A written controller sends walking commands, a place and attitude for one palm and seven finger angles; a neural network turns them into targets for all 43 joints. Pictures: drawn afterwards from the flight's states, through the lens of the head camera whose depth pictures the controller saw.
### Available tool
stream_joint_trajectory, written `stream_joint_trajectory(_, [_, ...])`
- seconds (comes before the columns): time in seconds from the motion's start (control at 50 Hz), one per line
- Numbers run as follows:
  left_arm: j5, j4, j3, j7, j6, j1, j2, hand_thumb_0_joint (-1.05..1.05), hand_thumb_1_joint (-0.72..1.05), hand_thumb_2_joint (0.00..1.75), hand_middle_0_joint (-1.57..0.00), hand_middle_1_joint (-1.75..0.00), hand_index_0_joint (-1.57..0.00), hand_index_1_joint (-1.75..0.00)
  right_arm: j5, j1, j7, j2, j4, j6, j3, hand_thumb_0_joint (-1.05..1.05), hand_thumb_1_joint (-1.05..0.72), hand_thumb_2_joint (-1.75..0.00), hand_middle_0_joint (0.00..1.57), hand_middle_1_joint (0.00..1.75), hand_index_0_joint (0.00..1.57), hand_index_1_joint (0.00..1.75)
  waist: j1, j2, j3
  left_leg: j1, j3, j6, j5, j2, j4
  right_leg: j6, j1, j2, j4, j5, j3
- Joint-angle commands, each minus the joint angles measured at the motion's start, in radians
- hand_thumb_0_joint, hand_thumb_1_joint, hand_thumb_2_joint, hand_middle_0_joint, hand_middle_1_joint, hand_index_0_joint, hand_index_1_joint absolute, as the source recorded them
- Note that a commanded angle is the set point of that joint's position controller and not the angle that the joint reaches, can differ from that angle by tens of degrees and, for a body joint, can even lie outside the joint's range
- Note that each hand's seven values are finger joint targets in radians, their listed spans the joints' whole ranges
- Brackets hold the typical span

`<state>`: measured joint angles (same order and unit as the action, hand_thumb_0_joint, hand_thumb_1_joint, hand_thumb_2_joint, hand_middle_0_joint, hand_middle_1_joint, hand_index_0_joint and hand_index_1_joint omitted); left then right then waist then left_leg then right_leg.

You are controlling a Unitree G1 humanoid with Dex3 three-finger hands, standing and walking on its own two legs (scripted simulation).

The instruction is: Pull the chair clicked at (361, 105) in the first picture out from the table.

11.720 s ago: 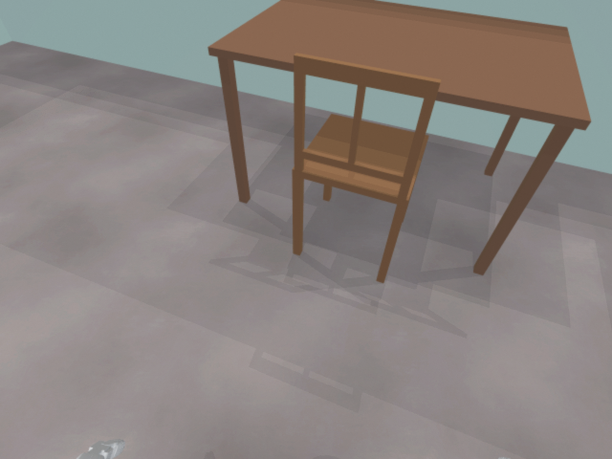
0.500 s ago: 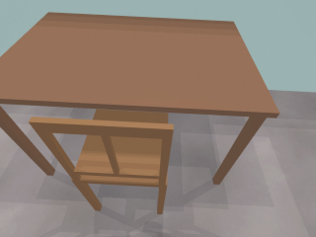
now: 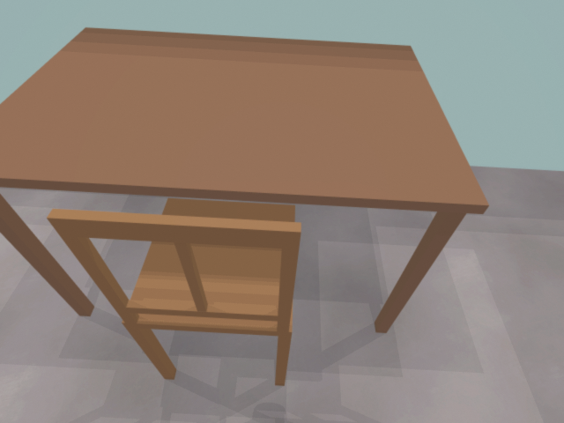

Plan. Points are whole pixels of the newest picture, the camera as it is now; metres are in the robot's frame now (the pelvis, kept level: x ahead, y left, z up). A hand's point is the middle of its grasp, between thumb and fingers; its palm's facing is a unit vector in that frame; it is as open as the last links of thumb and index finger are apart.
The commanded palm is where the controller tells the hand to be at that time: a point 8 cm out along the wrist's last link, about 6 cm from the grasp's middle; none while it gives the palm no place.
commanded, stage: look again from close up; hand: left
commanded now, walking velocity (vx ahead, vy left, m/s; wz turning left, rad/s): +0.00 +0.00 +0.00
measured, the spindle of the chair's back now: (193, 278) +0.38 +0.19 -0.11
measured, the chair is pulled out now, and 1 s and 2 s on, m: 0.00 0.00 0.00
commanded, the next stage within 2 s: raise the hand toward the chair's back in 0.44 s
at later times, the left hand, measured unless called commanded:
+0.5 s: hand out of the picture -0.03 +0.16 -0.18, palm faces +0.01 -0.99 -0.17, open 7.4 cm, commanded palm none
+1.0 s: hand out of the picture +0.11 +0.15 -0.10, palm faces +0.10 -1.00 +0.02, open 9.5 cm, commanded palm +0.10 +0.22 -0.06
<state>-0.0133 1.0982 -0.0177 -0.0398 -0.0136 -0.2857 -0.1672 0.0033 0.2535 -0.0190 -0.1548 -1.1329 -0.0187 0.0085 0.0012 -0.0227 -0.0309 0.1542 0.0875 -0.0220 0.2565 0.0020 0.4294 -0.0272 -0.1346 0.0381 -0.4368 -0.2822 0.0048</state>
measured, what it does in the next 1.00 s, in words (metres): lowers itself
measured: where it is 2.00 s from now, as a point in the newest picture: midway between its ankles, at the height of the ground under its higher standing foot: outside the picture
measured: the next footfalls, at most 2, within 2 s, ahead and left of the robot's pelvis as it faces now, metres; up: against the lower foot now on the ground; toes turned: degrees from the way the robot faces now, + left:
none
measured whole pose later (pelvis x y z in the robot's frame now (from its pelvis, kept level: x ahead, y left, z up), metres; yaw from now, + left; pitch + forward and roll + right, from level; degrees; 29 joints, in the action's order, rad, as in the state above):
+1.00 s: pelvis -0.05 -0.03 -0.09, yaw +3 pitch +12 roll +0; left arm 0.18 0.21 0.12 0.25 -0.50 -0.47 -0.17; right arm -0.01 0.13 0.01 -0.27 -0.48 -0.22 -0.07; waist 0.00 -0.08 0.12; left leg 0.86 0.01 0.02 0.47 0.04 1.12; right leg 0.02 -0.81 0.03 -1.14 -0.53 0.07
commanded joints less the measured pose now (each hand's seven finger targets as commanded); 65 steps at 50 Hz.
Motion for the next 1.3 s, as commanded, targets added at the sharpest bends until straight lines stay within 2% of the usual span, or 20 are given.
stream_joint_trajectory(0.0, [0.001,-0.025,0.017,-0.006,-0.012,-0.073,-0.102,0.0,0.9,0.9,-0.2,-0.3,-0.2,-0.3,0.001,0.047,-0.006,-0.097,0.027,-0.016,-0.018,0.0,-0.9,-0.9,0.2,0.3,0.2,0.3,0.005,0.011,-0.036,-0.014,-0.103,-0.008,-0.181,0.103,-0.078,0.038,-0.074,0.07,0.079,0.175,-0.066])
stream_joint_trajectory(0.5, [0.001,-0.018,0.013,-0.007,-0.013,-0.103,-0.075,0.0,0.9,0.9,-0.2,-0.3,-0.2,-0.3,-0.001,0.089,-0.008,-0.075,0.012,-0.019,-0.019,0.0,-0.9,-0.9,0.2,0.3,0.2,0.3,0.001,0.022,-0.034,-0.004,-0.112,-0.01,-0.164,0.106,-0.086,0.041,-0.088,0.058,0.083,0.14,-0.066])
stream_joint_trajectory(0.52, [-0.015,0.01,0.015,-0.037,-0.028,-0.124,-0.104,0.0,0.9,0.9,-0.2,-0.3,-0.2,-0.3,-0.003,0.006,0.0,-0.122,0.087,-0.021,-0.017,0.0,-0.9,-0.9,0.2,0.3,0.2,0.3,0.017,0.035,-0.08,0.108,-0.089,0.021,-0.254,0.118,0.103,0.043,-0.098,0.109,0.08,0.367,-0.084])
stream_joint_trajectory(0.54, [0.193,-1.527,0.125,-0.032,-0.232,0.577,-0.303,0.0,0.88,0.89,-0.2,-0.3,-0.2,-0.3,-0.047,0.047,-0.045,-0.282,0.438,-0.158,-0.046,0.0,-0.9,-0.9,0.2,0.3,0.2,0.3,-0.107,0.181,0.43,-0.186,-0.088,0.007,-0.302,0.011,-0.014,0.055,-0.004,-0.009,-0.035,0.329,0.032])
stream_joint_trajectory(0.56, [0.141,-1.437,0.174,-0.084,-0.194,0.424,-0.344,0.0,0.85,0.88,-0.2,-0.29,-0.2,-0.29,-0.058,-0.075,-0.082,-0.185,0.379,-0.237,-0.004,0.0,-0.9,-0.9,0.2,0.3,0.2,0.3,-0.039,0.261,0.352,-0.21,-0.045,0.016,-0.315,0.056,-0.02,0.052,-0.075,-0.029,-0.081,0.179,0.039])
stream_joint_trajectory(0.58, [0.119,-1.202,0.084,-0.107,-0.146,0.175,-0.176,0.0,0.83,0.87,-0.19,-0.29,-0.19,-0.29,-0.034,-0.031,-0.076,-0.216,0.345,-0.285,-0.033,0.0,-0.9,-0.9,0.2,0.3,0.2,0.3,-0.033,0.245,0.326,-0.131,-0.065,0.031,-0.294,0.058,-0.023,0.062,-0.122,-0.036,-0.107,0.061,0.081])
stream_joint_trajectory(0.6, [0.135,-0.928,-0.045,-0.099,-0.043,-0.143,0.058,0.0,0.81,0.86,-0.19,-0.29,-0.19,-0.29,-0.055,-0.017,-0.054,-0.159,0.323,-0.293,-0.029,0.0,-0.9,-0.9,0.2,0.3,0.2,0.3,-0.041,0.138,0.141,-0.016,-0.101,0.023,-0.213,0.06,-0.028,0.052,-0.203,-0.026,-0.111,0.022,0.092])
stream_joint_trajectory(0.64, [0.177,-1.192,-0.064,-0.064,-0.107,0.026,0.043,0.0,0.76,0.84,-0.19,-0.28,-0.19,-0.28,-0.057,-0.041,-0.056,-0.22,0.43,-0.314,-0.042,0.0,-0.9,-0.9,0.2,0.3,0.2,0.3,-0.068,0.104,0.07,0.091,-0.128,0.016,-0.023,0.036,0.036,0.038,-0.24,-0.018,-0.094,0.021,0.104])
stream_joint_trajectory(0.68, [0.155,-1.029,-0.038,-0.036,-0.19,-0.035,0.056,0.0,0.71,0.82,-0.18,-0.27,-0.18,-0.27,-0.027,-0.031,-0.048,-0.224,0.471,-0.324,-0.059,0.0,-0.9,-0.9,0.2,0.3,0.2,0.3,-0.087,-0.104,-0.002,0.224,-0.131,0.013,0.076,0.006,0.135,0.035,-0.379,-0.035,-0.123,-0.08,0.12])
stream_joint_trajectory(0.74, [0.213,-0.873,0.034,0.117,-0.373,-0.334,0.084,0.0,0.64,0.79,-0.17,-0.26,-0.17,-0.26,-0.014,-0.09,-0.012,-0.214,0.561,-0.316,-0.088,0.0,-0.9,-0.9,0.2,0.3,0.2,0.3,0.022,-0.325,0.027,0.447,-0.101,0.033,0.112,0.002,0.274,0.042,-0.516,-0.037,-0.249,-0.202,0.119])
stream_joint_trajectory(0.76, [0.216,-0.831,0.126,0.173,-0.434,-0.417,0.008,0.0,0.62,0.78,-0.17,-0.26,-0.17,-0.26,-0.02,-0.096,0.009,-0.214,0.581,-0.304,-0.102,0.0,-0.9,-0.9,0.2,0.3,0.2,0.3,0.065,-0.271,0.053,0.464,-0.086,0.046,0.08,-0.006,0.293,0.055,-0.493,-0.037,-0.28,-0.173,0.105])
stream_joint_trajectory(0.8, [0.246,-0.87,0.188,0.303,-0.547,-0.371,-0.067,0.0,0.57,0.76,-0.17,-0.25,-0.17,-0.25,-0.014,-0.148,0.035,-0.235,0.661,-0.288,-0.112,0.0,-0.9,-0.9,0.2,0.3,0.2,0.3,0.057,-0.196,0.13,0.518,-0.061,0.049,0.035,-0.025,0.392,0.063,-0.476,-0.026,-0.373,-0.056,0.076])
stream_joint_trajectory(0.86, [0.206,-0.854,0.298,0.327,-0.556,-0.335,-0.159,0.0,0.5,0.73,-0.16,-0.24,-0.16,-0.24,-0.028,-0.165,0.036,-0.216,0.72,-0.24,-0.115,0.0,-0.9,-0.9,0.2,0.3,0.2,0.3,0.095,0.018,0.181,0.603,-0.036,0.038,0.062,-0.034,0.46,0.07,-0.528,-0.023,-0.475,-0.057,0.056])
stream_joint_trajectory(0.98, [0.254,-1.557,0.26,0.226,-0.717,0.041,-0.203,0.0,0.36,0.67,-0.15,-0.22,-0.15,-0.22,-0.001,-0.119,0.007,-0.18,0.775,-0.247,-0.101,0.0,-0.9,-0.9,0.2,0.3,0.2,0.3,0.011,0.241,0.498,0.532,-0.085,0.001,0.041,0.0,0.621,0.069,-0.65,-0.042,-0.576,-0.09,0.002])
stream_joint_trajectory(1.04, [0.261,-1.548,0.134,0.278,-0.768,0.038,-0.137,0.0,0.29,0.64,-0.14,-0.2,-0.14,-0.2,0.0,-0.108,-0.015,-0.187,0.718,-0.278,-0.08,0.0,-0.9,-0.9,0.2,0.3,0.2,0.3,-0.062,0.233,0.438,0.571,-0.108,-0.007,0.053,0.014,0.692,0.067,-0.77,-0.051,-0.582,-0.124,-0.007])
stream_joint_trajectory(1.08, [0.27,-1.431,0.066,0.355,-0.724,0.047,-0.107,0.0,0.25,0.62,-0.13,-0.2,-0.13,-0.2,-0.013,-0.099,-0.026,-0.208,0.693,-0.296,-0.072,0.0,-0.9,-0.9,0.2,0.3,0.2,0.3,-0.118,0.133,0.347,0.657,-0.126,-0.014,0.124,0.022,0.728,0.053,-0.797,-0.051,-0.554,-0.175,-0.022])
stream_joint_trajectory(1.12, [0.27,-1.281,0.073,0.419,-0.608,0.007,-0.131,0.0,0.2,0.6,-0.13,-0.19,-0.13,-0.19,-0.031,-0.094,-0.043,-0.224,0.695,-0.29,-0.067,0.0,-0.9,-0.9,0.2,0.3,0.2,0.3,-0.118,0.05,0.288,0.755,-0.127,-0.013,0.219,0.018,0.722,0.045,-0.785,-0.046,-0.503,-0.298,-0.048])
stream_joint_trajectory(1.16, [0.272,-1.108,0.142,0.465,-0.448,-0.063,-0.176,0.0,0.15,0.58,-0.13,-0.18,-0.13,-0.18,-0.053,-0.103,-0.059,-0.225,0.708,-0.269,-0.067,0.0,-0.9,-0.9,0.2,0.3,0.2,0.3,-0.075,-0.021,0.27,0.798,-0.111,-0.015,0.243,0.009,0.705,0.037,-0.735,-0.035,-0.446,-0.374,-0.08])
stream_joint_trajectory(1.22, [0.325,-1.193,0.297,0.457,-0.263,-0.11,-0.255,0.0,0.08,0.55,-0.12,-0.17,-0.12,-0.17,-0.062,-0.143,-0.071,-0.215,0.779,-0.224,-0.068,0.0,-0.9,-0.9,0.2,0.3,0.2,0.3,0.021,-0.062,0.424,0.754,-0.091,-0.016,0.164,-0.016,0.65,0.024,-0.523,-0.006,-0.421,-0.313,-0.095])
stream_joint_trajectory(1.28, [0.374,-1.354,0.406,0.336,-0.26,-0.136,-0.246,0.0,0.01,0.52,-0.11,-0.16,-0.11,-0.16,-0.05,-0.148,-0.072,-0.162,0.795,-0.206,-0.068,0.0,-0.9,-0.9,0.2,0.3,0.2,0.3,0.07,-0.064,0.52,0.709,-0.098,-0.007,0.031,-0.007,0.639,0.022,-0.416,-0.008,-0.468,-0.102,-0.071])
